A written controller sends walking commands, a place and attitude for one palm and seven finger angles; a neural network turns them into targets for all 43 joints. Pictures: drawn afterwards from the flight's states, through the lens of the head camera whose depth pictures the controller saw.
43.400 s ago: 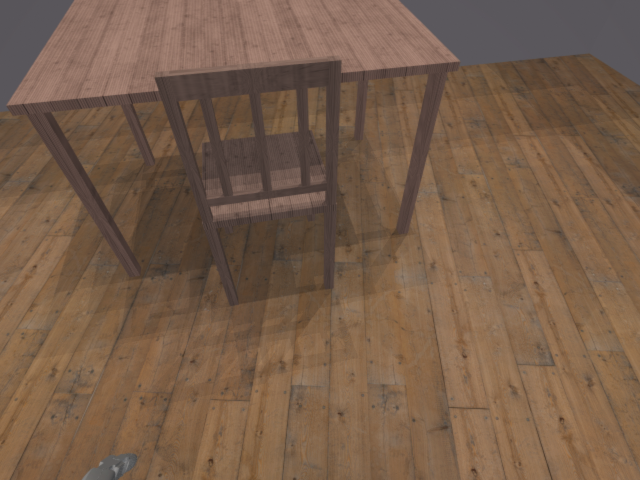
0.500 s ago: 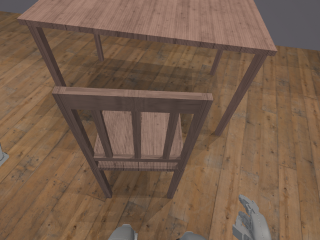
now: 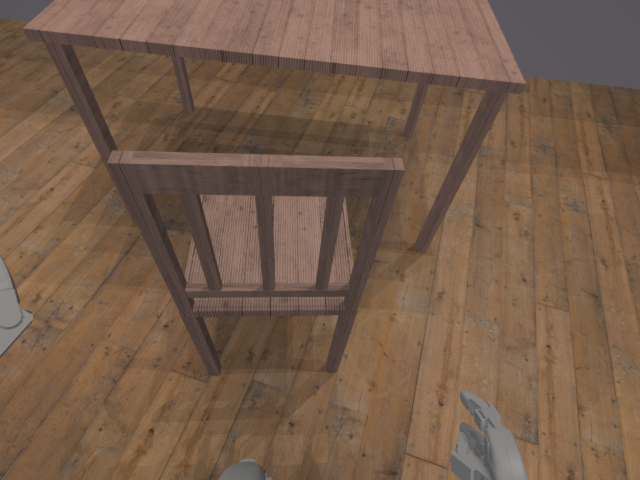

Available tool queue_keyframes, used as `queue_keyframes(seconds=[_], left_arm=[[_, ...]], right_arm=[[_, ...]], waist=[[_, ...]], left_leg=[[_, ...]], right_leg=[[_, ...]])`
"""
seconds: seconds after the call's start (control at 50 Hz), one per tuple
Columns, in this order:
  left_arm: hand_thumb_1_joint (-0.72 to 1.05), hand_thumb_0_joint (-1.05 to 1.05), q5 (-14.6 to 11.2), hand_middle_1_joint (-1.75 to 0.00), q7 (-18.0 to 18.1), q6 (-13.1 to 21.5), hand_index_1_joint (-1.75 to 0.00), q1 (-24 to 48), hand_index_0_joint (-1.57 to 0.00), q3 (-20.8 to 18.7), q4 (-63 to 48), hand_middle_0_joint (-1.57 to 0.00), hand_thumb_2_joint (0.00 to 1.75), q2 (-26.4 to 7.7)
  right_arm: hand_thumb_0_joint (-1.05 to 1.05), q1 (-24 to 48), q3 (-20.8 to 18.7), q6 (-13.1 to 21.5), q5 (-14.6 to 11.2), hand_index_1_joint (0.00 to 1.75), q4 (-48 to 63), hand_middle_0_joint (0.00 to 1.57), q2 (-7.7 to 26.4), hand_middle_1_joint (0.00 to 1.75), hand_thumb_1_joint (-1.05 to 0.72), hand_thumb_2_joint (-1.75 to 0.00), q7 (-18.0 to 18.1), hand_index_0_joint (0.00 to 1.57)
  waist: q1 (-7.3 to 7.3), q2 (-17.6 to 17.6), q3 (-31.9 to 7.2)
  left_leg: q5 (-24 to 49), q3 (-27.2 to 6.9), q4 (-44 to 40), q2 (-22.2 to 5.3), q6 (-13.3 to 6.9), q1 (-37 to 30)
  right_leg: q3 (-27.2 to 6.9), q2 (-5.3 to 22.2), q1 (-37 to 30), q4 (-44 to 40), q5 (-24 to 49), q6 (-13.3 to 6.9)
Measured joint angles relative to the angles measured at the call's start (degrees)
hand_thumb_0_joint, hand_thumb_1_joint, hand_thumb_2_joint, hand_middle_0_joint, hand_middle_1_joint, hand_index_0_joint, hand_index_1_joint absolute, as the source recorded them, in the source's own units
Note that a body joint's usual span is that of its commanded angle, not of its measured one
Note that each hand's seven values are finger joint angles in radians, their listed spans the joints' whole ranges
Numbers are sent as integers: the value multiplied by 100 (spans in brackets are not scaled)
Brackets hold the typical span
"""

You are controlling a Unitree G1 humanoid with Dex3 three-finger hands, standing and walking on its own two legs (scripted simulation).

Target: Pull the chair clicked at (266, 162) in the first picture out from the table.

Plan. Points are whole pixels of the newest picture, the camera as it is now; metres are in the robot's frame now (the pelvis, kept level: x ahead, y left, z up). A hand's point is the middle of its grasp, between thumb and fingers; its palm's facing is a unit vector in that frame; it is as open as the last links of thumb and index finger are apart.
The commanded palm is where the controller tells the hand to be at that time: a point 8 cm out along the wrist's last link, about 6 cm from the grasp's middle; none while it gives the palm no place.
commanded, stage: stop stepping back and stand still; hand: left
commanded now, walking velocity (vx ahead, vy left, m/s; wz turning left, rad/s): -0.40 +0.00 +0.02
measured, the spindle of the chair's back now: (266, 246) +0.48 +0.13 -0.09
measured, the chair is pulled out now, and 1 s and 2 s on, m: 0.32 0.32 0.32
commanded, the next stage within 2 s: let the arm hang, fingers relaxed in 1.24 s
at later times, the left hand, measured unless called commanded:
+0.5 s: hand (5, 436) +0.13 +0.24 +0.17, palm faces +0.40 -0.81 -0.43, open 7.4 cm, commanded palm +0.06 +0.28 +0.18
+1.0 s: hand (72, 397) +0.15 +0.21 +0.17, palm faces +0.38 -0.81 -0.45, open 7.4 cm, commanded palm +0.08 +0.26 +0.18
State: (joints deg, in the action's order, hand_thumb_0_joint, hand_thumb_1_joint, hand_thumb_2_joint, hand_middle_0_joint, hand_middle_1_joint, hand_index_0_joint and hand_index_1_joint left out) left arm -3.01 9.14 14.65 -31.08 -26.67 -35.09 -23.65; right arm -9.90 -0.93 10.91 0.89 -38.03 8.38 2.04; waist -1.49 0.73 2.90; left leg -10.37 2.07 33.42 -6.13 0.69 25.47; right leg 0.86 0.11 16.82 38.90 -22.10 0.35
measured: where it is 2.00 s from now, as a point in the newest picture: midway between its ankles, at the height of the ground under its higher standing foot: outside the picture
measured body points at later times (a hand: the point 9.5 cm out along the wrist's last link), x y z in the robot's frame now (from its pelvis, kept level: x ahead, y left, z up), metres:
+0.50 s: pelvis -0.08 -0.02 +0.01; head -0.07 +0.01 +0.46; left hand +0.10 +0.28 +0.19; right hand +0.05 -0.27 -0.07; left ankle -0.07 +0.09 -0.73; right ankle -0.07 -0.16 -0.73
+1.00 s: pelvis -0.06 -0.04 +0.01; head -0.03 -0.04 +0.46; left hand +0.13 +0.25 +0.19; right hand +0.09 -0.29 -0.08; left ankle -0.07 +0.09 -0.73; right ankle -0.07 -0.16 -0.73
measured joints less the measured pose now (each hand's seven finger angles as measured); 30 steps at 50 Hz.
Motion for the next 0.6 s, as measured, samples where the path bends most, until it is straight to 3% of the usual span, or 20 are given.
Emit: queue_keyframes(seconds=[0.04,0.06,0.12,0.16,0.22,0.28,0.32,0.4,0.5,0.6], left_arm=[[89,2,19,-30,-49,86,-31,91,-21,8,-50,-21,90,-107],[89,1,37,-30,-88,133,-31,158,-21,8,-17,-21,90,-143],[89,1,66,-30,-228,164,-31,227,-21,83,138,-21,90,-235],[89,1,48,-30,-278,127,-31,-85,-21,94,141,-21,90,-333],[89,1,4,-30,-248,-32,-31,-709,-22,99,250,-21,90,-307],[89,1,29,-30,-132,-179,-31,-934,-22,62,578,-22,90,-266],[89,1,51,-30,-71,-201,-31,-704,-22,72,829,-22,90,-232],[89,1,54,-30,-4,-266,-31,-209,-22,107,1062,-21,90,5],[89,2,133,-30,-15,-230,-31,-37,-21,348,664,-21,90,109],[89,1,163,-30,-19,-71,-31,-224,-21,258,460,-21,90,-114]], right_arm=[[1,123,67,39,20,30,1,21,-25,30,-90,-90,-29,20],[1,222,90,32,24,30,-1,21,-16,30,-90,-90,-39,20],[1,374,87,-113,-34,30,78,21,83,30,-90,-90,-78,20],[1,263,65,-310,-136,30,172,21,126,30,-90,-90,-103,20],[1,-37,-17,-598,-254,30,174,21,218,30,-90,-90,-22,20],[1,-390,-87,-671,-272,30,111,21,398,30,-90,-90,111,20],[1,-563,-158,-573,-261,30,18,20,532,30,-90,-90,194,20],[1,-605,-160,-417,-234,30,-119,20,524,30,-90,-90,207,19],[1,-485,-106,-187,-210,30,17,20,381,30,-90,-90,136,19],[1,-355,44,-215,-221,30,144,20,143,30,-90,-90,86,20]], waist=[[11,12,40],[10,-58,103],[187,-475,382],[257,-449,334],[330,-247,-60],[429,-195,-462],[475,-224,-537],[283,134,-272],[282,160,-49],[288,39,-116]], left_leg=[[91,43,37,-57,56,153],[138,34,71,-142,91,233],[389,-220,-30,-389,148,271],[-54,-303,297,-230,104,272],[-820,-272,1186,273,51,73],[-939,-130,566,487,-56,-627],[-967,-182,-126,520,-224,-1030],[-535,-59,-489,686,-216,-1309],[-379,-132,-516,655,-216,-1290],[-356,-165,-451,565,-175,-1192]], right_leg=[[-7,79,-404,-726,256,22],[44,40,-489,-1006,138,164],[226,-279,-571,-1281,559,143],[183,-238,-475,-1112,591,67],[-34,-16,-338,-955,507,60],[-59,99,-302,-972,511,126],[79,124,-283,-903,475,169],[-39,290,-476,-1092,686,218],[39,255,-573,-1309,904,200],[70,160,-506,-1306,901,80]])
